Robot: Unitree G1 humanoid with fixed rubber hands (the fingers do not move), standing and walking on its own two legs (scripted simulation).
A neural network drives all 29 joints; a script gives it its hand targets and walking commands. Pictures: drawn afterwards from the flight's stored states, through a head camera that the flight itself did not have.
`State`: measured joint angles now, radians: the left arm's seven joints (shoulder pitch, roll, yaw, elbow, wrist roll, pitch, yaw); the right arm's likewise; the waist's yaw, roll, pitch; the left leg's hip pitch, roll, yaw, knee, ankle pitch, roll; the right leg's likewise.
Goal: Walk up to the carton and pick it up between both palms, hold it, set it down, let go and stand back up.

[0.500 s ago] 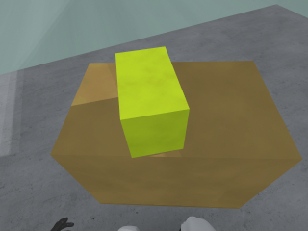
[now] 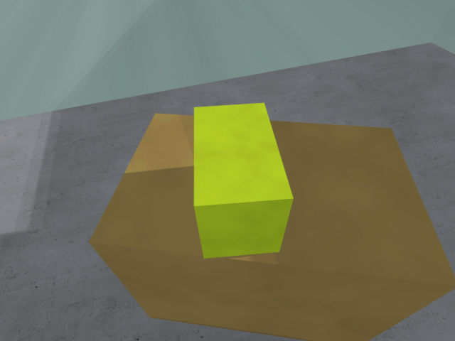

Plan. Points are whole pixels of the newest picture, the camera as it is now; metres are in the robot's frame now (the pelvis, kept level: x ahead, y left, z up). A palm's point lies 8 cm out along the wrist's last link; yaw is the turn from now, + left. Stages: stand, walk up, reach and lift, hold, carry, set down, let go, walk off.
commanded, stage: walk up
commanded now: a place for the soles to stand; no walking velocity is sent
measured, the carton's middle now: (235, 177) +0.48 +0.01 -0.02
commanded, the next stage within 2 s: reach and lift in 1.86 s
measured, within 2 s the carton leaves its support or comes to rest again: neither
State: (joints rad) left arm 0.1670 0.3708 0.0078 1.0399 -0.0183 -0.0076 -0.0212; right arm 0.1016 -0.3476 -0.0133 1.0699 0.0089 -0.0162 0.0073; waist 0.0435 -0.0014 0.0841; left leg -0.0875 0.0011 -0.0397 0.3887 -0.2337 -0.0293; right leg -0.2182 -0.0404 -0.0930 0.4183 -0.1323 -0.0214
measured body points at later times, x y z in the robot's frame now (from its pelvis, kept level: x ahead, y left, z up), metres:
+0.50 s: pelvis +0.02 +0.02 +0.00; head +0.02 +0.02 +0.45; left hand +0.09 +0.31 -0.13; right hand +0.09 -0.28 -0.13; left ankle -0.01 +0.14 -0.74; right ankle +0.06 -0.11 -0.74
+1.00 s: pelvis -0.01 +0.07 -0.02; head +0.03 +0.08 +0.43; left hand +0.08 +0.41 -0.14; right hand +0.05 -0.25 -0.14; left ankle -0.01 +0.18 -0.74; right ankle +0.03 -0.08 -0.72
